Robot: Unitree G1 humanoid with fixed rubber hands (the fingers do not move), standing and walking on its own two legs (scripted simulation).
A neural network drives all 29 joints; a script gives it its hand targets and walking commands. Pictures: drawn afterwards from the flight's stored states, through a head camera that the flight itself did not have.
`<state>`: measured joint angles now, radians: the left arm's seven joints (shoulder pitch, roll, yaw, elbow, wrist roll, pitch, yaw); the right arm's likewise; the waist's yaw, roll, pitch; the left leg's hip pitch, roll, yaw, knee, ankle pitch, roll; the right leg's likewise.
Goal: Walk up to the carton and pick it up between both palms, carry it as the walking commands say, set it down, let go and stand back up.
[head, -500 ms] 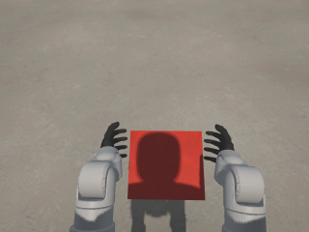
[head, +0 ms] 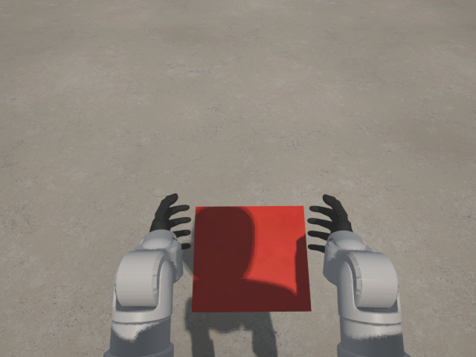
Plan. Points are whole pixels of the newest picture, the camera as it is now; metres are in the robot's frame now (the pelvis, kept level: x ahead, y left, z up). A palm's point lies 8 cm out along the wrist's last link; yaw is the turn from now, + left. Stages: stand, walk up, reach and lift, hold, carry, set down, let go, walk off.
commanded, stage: carry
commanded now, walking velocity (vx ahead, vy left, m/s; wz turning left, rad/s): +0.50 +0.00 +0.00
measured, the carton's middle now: (249, 257) +0.32 +0.00 -0.03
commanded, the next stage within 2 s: none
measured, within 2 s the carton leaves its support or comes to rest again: neither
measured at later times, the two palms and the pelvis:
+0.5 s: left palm (191, 104) +0.61 +0.13 +0.10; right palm (311, 103) +0.63 -0.13 +0.10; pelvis +0.33 -0.02 +0.01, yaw +3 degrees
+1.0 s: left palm (203, 38) +0.96 +0.14 +0.10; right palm (292, 42) +0.95 -0.12 +0.10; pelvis +0.66 +0.01 -0.01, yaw +0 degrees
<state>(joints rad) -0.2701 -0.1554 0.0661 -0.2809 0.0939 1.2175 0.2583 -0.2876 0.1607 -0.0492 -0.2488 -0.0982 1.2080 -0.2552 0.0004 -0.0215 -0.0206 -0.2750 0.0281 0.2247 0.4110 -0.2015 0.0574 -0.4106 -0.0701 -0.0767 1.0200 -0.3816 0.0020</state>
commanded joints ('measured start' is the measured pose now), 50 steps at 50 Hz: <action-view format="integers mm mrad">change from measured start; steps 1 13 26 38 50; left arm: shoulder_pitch -367 -245 -293 -367 -266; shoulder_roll -1122 -1013 -1029 -1108 -1036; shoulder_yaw -558 -499 -518 -552 -524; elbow -121 -90 -129 -113 -114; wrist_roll -350 -296 -339 -354 -300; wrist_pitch -58 -35 -55 -42 -45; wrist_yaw -237 -209 -241 -246 -212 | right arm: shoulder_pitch -320 -307 -271 -322 -275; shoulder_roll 1092 957 1045 1098 994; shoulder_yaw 491 506 513 497 520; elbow -151 -164 -145 -149 -188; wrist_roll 333 313 303 329 323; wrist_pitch -56 -20 -51 -46 -35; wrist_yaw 234 217 208 229 222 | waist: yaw -15 52 24 -14 1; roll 134 0 -135 90 130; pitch -337 -406 -247 -327 -318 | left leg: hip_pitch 410 31 -154 403 326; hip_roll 285 92 -10 300 156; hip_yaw -267 -6 -46 -310 2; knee -190 420 136 -169 52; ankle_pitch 304 378 44 310 619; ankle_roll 120 -57 -63 117 -3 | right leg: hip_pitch -162 622 497 -174 232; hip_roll -40 -78 -185 -65 54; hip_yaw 20 22 -70 59 -173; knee -149 -673 -796 -65 -627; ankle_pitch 71 317 578 44 337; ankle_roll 5 -72 -110 4 -13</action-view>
